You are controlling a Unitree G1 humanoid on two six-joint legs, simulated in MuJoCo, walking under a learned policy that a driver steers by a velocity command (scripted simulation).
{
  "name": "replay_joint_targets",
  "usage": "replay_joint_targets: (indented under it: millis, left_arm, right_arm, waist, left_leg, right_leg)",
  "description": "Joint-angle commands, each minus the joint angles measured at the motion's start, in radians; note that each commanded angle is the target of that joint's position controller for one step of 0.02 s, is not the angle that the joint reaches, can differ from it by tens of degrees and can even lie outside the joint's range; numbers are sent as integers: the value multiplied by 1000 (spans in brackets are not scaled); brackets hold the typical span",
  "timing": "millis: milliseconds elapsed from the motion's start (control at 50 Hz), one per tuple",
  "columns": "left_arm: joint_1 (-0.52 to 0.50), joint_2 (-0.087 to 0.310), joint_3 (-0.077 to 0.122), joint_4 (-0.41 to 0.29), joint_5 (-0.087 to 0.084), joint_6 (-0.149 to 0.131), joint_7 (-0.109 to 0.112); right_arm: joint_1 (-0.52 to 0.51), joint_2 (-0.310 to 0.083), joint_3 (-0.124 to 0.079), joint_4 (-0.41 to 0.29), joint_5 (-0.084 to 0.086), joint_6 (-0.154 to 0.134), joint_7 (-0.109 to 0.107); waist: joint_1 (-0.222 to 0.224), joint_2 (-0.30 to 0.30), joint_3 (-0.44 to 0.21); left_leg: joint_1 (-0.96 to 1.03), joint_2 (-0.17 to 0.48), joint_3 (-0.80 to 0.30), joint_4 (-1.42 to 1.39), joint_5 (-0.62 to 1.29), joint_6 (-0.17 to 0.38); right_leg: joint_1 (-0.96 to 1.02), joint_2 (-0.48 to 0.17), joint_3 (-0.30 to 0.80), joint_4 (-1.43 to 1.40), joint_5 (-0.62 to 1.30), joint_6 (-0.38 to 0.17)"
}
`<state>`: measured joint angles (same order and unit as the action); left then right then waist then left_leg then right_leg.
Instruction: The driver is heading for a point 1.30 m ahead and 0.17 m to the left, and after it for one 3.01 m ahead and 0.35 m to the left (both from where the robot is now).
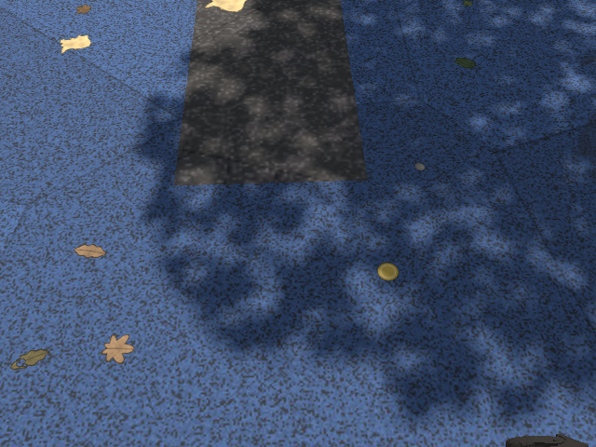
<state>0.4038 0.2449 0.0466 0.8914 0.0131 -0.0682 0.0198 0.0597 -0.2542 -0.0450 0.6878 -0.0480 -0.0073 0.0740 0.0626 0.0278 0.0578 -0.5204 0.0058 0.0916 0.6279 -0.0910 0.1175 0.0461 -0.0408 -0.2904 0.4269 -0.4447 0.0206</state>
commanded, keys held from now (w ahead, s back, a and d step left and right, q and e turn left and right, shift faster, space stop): q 0.40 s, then no key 0.60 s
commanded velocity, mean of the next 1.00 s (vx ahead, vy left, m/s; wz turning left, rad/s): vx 0.07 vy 0.00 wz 0.36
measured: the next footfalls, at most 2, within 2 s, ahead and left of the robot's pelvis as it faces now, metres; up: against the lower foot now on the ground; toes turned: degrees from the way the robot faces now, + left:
left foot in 0.02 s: +0.16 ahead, +0.07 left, +0.00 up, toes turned +4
right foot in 0.62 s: +0.18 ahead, -0.10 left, +0.00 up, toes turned +22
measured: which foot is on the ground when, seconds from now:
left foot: up 0.00-0.00, down 0.02-0.62, up 0.64-0.92, down 0.94-1.00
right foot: down 0.00-0.00, up 0.02-0.60, down 0.62-1.00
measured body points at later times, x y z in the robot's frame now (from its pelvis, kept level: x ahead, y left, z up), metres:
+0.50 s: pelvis +0.11 +0.00 +0.02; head +0.13 +0.02 +0.47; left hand +0.17 +0.29 -0.10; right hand +0.28 -0.25 -0.08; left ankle +0.12 +0.07 -0.72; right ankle +0.15 -0.13 -0.67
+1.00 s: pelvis +0.11 -0.04 +0.02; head +0.12 -0.03 +0.47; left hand +0.13 +0.23 -0.10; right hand +0.28 -0.25 -0.11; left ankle +0.03 +0.07 -0.72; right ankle +0.14 -0.12 -0.72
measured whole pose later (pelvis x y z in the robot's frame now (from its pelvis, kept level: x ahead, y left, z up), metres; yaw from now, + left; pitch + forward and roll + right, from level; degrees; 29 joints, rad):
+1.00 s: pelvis +0.11 -0.04 +0.02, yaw +20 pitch -1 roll +0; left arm 0.20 0.22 0.00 0.81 0.00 0.01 0.01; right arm 0.21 -0.25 -0.02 0.86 0.00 0.05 -0.02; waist 0.00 0.01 0.04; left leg -0.10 -0.02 -0.07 0.40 -0.27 0.00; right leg -0.17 0.06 0.01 0.42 -0.23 -0.05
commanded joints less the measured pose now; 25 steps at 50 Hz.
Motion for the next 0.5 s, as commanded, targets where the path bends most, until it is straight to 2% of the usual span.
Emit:
replay_joint_targets:
  millis: [20, 40, 60, 80, 100, 120, 140, 180, 220, 240, 280, 320, 380, 460, 500]
  left_arm:
    - [-56, 181, 41, -95, -16, 4, 10]
    - [108, 52, 15, -126, -12, 14, -2]
    - [35, 128, 24, -131, 11, 22, 0]
    - [-43, 119, 22, -151, -9, 22, 3]
    - [-84, 124, 19, -153, -3, 22, 6]
    - [-93, 125, 20, -153, 11, 34, 7]
    - [-75, 125, 21, -152, 25, 56, 7]
    - [-55, 105, 19, -151, 25, 88, 7]
    - [-65, 99, 21, -154, 23, 98, -4]
    - [-85, 91, 17, -162, 23, 102, -5]
    - [-129, 100, 20, -176, 19, 109, -3]
    - [-158, 116, 24, -179, 17, 112, -5]
    - [-211, 123, 27, -195, 18, 110, -6]
    - [-223, 119, 20, -205, 9, 101, -5]
    - [-239, 101, 10, -221, -6, 100, -1]
  right_arm:
    - [380, -188, -68, 47, -16, -28, -41]
    - [305, -303, -88, 11, -1, -26, -49]
    - [379, -284, -94, -13, 57, -15, -57]
    - [305, -254, -85, -13, 55, -7, -68]
    - [240, -188, -65, -15, 59, 1, -73]
    - [197, -153, -53, -16, 61, 6, -75]
    - [189, -129, -45, -18, 63, 7, -76]
    - [185, -143, -46, -18, 49, -2, -69]
    - [191, -174, -56, -14, 42, -4, -70]
    - [198, -180, -59, -12, 40, 0, -72]
    - [215, -178, -59, -12, 43, 10, -74]
    - [214, -179, -59, -29, 36, 16, -73]
    - [229, -176, -61, -40, 35, 24, -76]
    - [239, -165, -58, -53, 29, 31, -80]
    - [249, -167, -57, -47, 28, 42, -75]
  waist:
    - [-204, 19, -222]
    - [-65, 234, -347]
    - [-164, 68, -478]
    - [-137, 47, -330]
    - [-106, 5, -203]
    - [-68, 1, -136]
    - [-47, 8, -120]
    - [-24, -1, -146]
    - [-21, -2, -174]
    - [-28, 8, -175]
    - [-44, 27, -166]
    - [-57, 38, -166]
    - [-75, 48, -131]
    - [-91, 66, -124]
    - [-107, 85, -111]
  left_leg:
    - [518, 35, -140, -135, 283, 93]
    - [853, 357, -540, -18, 960, 265]
    - [847, 361, -621, -91, 999, 318]
    - [727, 333, -514, -152, 884, 296]
    - [576, 278, -450, -200, 768, 246]
    - [468, 226, -400, -232, 704, 201]
    - [384, 195, -370, -258, 681, 174]
    - [322, 162, -344, -277, 669, 159]
    - [315, 137, -332, -276, 658, 155]
    - [303, 129, -333, -279, 645, 152]
    - [305, 119, -363, -294, 523, 142]
    - [305, 119, -409, -311, 378, 139]
    - [339, 129, -485, -312, 254, 154]
    - [397, 143, -518, -264, 345, 161]
    - [395, 123, -511, -246, 371, 144]
  right_leg:
    - [-272, -107, 33, 646, 673, -45]
    - [-644, 42, 119, 1016, -251, 10]
    - [-681, 43, 293, 1065, -172, 21]
    - [-729, -2, 313, 1037, -66, 24]
    - [-715, -31, 311, 939, 0, 24]
    - [-678, -48, 318, 866, 22, 27]
    - [-613, -53, 319, 816, 39, 32]
    - [-552, -37, 311, 752, 62, 38]
    - [-550, -28, 311, 703, 94, 36]
    - [-552, -21, 305, 695, 114, 38]
    - [-579, -17, 317, 658, 141, 38]
    - [-581, -11, 325, 663, 210, 30]
    - [-622, -6, 349, 634, 180, 23]
    - [-592, 11, 352, 552, 113, 5]
    - [-523, 44, 324, 426, 28, 2]
Velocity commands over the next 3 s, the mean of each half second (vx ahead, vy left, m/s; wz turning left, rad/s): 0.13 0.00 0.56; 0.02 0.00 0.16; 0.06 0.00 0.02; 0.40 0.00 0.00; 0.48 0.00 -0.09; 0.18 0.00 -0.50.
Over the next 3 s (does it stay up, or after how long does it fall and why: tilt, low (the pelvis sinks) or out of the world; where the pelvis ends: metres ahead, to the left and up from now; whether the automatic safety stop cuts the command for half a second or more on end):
stays up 0.71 0.29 -0.06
